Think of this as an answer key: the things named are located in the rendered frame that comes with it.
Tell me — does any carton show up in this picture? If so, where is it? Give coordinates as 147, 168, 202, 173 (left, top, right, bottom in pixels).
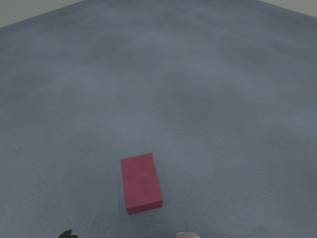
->
120, 153, 162, 215

